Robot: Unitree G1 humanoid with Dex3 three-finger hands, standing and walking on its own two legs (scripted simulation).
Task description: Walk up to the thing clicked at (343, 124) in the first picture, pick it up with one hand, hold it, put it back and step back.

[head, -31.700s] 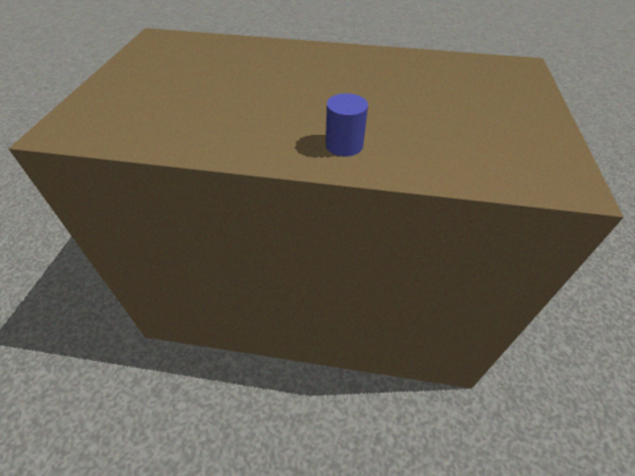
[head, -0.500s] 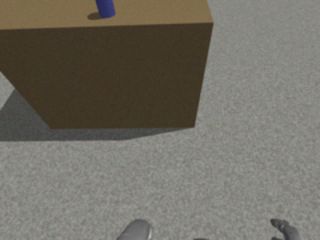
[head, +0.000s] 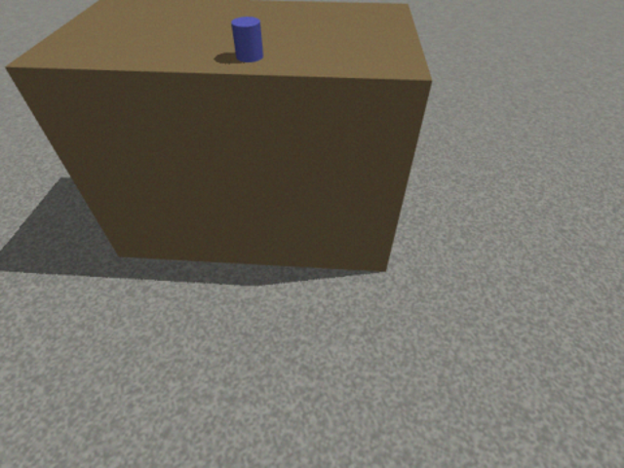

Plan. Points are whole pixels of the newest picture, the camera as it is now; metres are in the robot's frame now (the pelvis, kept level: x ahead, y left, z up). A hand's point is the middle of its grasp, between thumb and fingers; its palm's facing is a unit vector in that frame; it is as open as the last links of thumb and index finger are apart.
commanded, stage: step back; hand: left
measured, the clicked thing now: (247, 39) +1.12 +0.19 +0.08
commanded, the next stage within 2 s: stand in 0.54 s
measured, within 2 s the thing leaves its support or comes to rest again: neither
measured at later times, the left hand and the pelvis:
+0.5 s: hand out of the picture +0.15 +0.29 -0.14, palm faces +0.01 -0.92 -0.38, open 7.4 cm; pelvis +0.05 +0.02 +0.00, yaw +0 degrees
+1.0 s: hand out of the picture +0.12 +0.26 -0.14, palm faces -0.03 -0.94 -0.33, open 7.4 cm; pelvis +0.03 +0.01 +0.02, yaw -1 degrees
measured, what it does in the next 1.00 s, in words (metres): stands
